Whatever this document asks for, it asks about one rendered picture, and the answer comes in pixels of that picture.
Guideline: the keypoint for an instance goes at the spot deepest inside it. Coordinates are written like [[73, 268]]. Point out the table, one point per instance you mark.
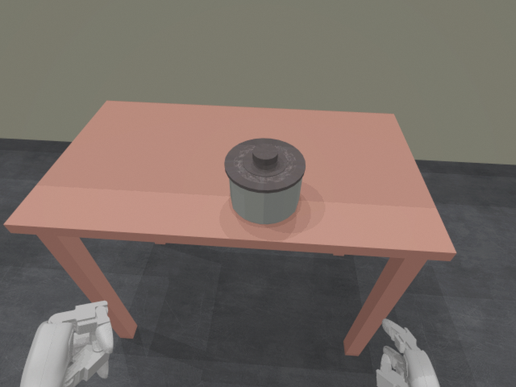
[[154, 172]]

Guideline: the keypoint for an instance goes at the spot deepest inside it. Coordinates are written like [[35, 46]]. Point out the lid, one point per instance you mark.
[[245, 173]]

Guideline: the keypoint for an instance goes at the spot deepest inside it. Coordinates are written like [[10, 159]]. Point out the left robot hand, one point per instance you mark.
[[55, 344]]

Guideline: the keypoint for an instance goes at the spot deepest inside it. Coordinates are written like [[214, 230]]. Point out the pot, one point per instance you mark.
[[265, 208]]

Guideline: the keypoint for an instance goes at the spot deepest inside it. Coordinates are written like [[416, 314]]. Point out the right robot hand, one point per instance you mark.
[[413, 369]]

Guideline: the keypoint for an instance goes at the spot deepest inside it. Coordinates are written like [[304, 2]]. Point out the knob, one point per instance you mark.
[[265, 154]]

